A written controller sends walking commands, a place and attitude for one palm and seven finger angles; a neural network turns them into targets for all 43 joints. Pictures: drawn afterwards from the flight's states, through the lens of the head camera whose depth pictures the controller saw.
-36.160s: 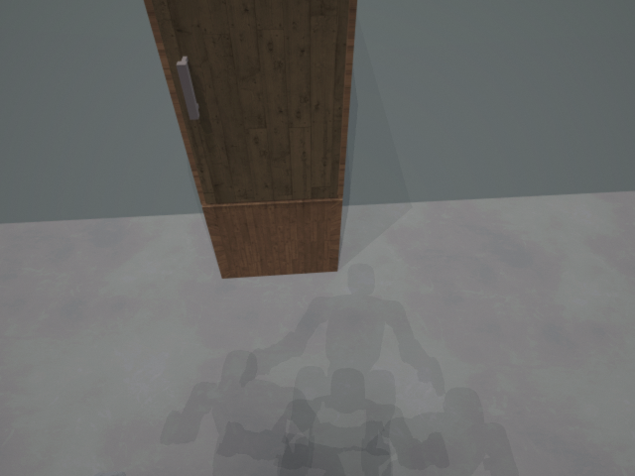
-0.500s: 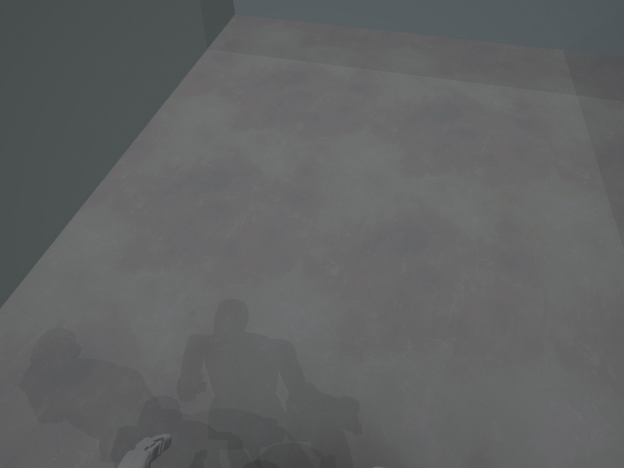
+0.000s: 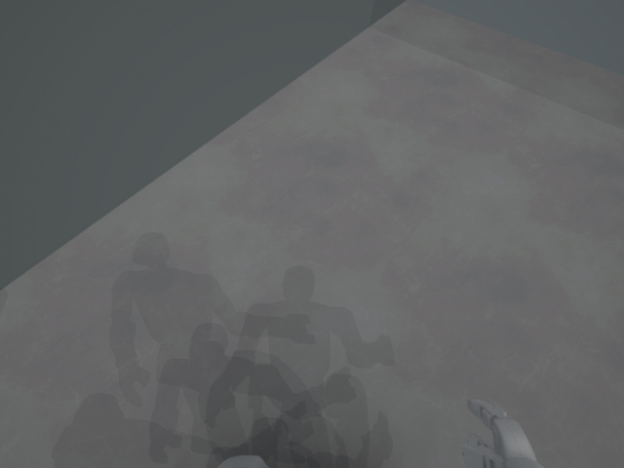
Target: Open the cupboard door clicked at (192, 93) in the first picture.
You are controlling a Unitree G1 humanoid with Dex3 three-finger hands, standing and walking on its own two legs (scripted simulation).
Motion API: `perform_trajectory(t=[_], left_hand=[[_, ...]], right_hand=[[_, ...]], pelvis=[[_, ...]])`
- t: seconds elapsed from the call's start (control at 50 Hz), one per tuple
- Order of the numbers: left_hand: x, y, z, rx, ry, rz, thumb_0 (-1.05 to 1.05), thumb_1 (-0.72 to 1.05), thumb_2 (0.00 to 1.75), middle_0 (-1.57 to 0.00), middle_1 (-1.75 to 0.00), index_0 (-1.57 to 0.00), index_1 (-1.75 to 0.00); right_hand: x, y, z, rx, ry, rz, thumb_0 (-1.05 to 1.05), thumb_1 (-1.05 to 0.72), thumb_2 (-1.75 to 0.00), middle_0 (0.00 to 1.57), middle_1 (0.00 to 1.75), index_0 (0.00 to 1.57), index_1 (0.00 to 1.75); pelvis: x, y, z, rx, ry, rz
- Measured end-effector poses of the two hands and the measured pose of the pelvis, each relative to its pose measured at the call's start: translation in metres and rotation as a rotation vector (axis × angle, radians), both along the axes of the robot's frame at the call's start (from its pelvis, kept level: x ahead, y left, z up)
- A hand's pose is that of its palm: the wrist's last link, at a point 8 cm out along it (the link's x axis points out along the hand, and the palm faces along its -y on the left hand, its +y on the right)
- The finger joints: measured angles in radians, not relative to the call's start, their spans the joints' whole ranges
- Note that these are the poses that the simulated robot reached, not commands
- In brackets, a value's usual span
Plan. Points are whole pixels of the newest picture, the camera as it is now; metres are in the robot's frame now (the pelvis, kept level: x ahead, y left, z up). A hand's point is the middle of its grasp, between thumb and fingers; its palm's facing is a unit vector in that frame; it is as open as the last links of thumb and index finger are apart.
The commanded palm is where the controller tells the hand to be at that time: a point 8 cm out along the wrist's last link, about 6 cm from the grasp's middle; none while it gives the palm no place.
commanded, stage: turn to face it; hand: left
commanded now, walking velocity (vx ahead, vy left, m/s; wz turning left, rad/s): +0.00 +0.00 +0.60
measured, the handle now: out of the picture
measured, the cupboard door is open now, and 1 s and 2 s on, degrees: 38 38 38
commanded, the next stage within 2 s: none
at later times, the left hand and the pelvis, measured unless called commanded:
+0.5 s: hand out of the picture +0.07 +0.16 -0.14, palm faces +0.26 -0.93 -0.26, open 7.4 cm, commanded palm none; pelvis +0.02 -0.05 +0.02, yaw +18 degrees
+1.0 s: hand out of the picture +0.02 +0.16 -0.14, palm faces +0.57 -0.76 -0.31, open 7.4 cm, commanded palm none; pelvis +0.05 -0.07 +0.01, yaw +36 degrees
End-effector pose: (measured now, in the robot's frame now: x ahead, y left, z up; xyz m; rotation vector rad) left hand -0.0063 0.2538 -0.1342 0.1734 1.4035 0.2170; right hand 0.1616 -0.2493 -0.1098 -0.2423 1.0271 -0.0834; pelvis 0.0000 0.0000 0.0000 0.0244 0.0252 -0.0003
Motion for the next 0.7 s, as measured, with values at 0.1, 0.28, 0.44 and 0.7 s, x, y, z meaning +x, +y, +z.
perform_trajectory(t=[0.1, 0.28, 0.44, 0.7], left_hand=[[0.021, 0.009, 0.002, 0.015, -0.062, 0.054, 0.01, 0.90, 0.90, -0.20, -0.30, -0.20, -0.30], [0.082, -0.009, 0.029, 0.054, -0.260, 0.051, 0.00, 0.90, 0.90, -0.20, -0.30, -0.20, -0.30], [0.070, -0.040, 0.034, 0.073, -0.276, 0.113, 0.00, 0.90, 0.90, -0.20, -0.30, -0.20, -0.30], [-0.009, -0.024, -0.004, 0.028, -0.151, 0.364, 0.00, 0.90, 0.90, -0.21, -0.30, -0.21, -0.30]], right_hand=[[-0.011, 0.012, 0.000, -0.015, 0.055, 0.045, 0.00, -0.91, -0.89, 0.20, 0.30, 0.20, 0.30], [-0.042, -0.013, -0.014, 0.009, 0.194, 0.041, 0.00, -0.90, -0.89, 0.21, 0.30, 0.20, 0.30], [-0.022, -0.042, -0.021, -0.006, 0.240, 0.081, 0.01, -0.91, -0.89, 0.20, 0.30, 0.20, 0.30], [0.057, 0.013, -0.004, -0.078, 0.124, 0.335, 0.00, -0.91, -0.89, 0.20, 0.30, 0.20, 0.30]], pelvis=[[0.001, -0.001, 0.005, -0.012, -0.007, 0.062], [0.010, -0.029, 0.011, -0.027, 0.000, 0.153], [0.019, -0.047, 0.011, 0.004, -0.013, 0.265], [0.027, -0.033, 0.000, -0.012, 0.007, 0.445]])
